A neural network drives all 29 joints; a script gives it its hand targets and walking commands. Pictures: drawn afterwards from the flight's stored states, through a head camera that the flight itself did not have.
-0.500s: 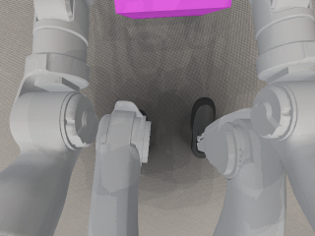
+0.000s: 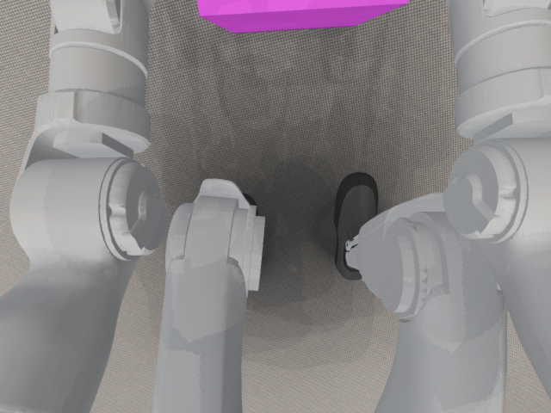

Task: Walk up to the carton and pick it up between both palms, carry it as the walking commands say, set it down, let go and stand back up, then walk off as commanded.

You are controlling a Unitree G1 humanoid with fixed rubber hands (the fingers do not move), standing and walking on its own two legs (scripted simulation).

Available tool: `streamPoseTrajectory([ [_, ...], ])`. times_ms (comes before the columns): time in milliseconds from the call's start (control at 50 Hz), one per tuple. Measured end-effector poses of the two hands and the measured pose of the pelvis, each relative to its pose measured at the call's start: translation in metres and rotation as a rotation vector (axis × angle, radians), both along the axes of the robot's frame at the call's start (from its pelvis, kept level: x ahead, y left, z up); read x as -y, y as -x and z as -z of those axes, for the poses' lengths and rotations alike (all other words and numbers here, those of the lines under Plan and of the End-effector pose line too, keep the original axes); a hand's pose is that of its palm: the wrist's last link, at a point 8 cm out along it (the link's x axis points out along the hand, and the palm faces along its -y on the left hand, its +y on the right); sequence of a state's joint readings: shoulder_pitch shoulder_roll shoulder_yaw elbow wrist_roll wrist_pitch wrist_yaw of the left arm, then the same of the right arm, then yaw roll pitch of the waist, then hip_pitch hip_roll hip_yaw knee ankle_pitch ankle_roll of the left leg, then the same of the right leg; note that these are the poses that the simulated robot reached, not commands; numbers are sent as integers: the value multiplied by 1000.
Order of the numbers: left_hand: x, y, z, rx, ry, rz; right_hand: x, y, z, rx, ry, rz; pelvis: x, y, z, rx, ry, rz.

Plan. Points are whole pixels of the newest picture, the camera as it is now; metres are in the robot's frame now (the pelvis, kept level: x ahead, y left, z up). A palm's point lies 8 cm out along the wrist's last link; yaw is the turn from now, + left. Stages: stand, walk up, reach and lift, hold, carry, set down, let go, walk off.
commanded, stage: set down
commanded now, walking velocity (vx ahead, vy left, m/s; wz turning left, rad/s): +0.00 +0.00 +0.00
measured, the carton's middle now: out of the picture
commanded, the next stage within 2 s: none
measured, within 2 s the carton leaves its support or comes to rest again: neither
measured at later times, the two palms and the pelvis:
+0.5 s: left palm out of the picture +0.56 +0.16 -0.20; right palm out of the picture +0.57 -0.12 -0.21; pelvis +0.00 +0.00 +0.00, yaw +0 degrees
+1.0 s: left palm out of the picture +0.55 +0.19 -0.21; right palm out of the picture +0.56 -0.14 -0.22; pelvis +0.00 +0.00 +0.00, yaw +0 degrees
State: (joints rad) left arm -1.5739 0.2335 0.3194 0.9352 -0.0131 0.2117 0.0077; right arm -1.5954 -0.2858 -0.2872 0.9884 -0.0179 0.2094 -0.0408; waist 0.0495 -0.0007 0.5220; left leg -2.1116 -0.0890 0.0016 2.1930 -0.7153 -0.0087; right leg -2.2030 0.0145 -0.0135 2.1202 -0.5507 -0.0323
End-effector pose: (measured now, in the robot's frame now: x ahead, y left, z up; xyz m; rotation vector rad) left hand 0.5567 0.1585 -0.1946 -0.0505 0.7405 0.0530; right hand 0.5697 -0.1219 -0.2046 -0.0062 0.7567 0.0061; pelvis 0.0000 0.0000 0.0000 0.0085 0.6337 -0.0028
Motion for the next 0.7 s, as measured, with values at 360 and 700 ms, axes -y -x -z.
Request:
streamPoseTrajectory([
  [360, -2, -1, 1, 9, -3, 32, 1, 0, 1, 1, -13, -4, -1, 0, 2, 1, 3, -1],
  [700, -2, -1, 1, 21, -21, 37, 2, 0, 3, 19, -11, -6, -1, 0, 3, 5, 2, -2],
])
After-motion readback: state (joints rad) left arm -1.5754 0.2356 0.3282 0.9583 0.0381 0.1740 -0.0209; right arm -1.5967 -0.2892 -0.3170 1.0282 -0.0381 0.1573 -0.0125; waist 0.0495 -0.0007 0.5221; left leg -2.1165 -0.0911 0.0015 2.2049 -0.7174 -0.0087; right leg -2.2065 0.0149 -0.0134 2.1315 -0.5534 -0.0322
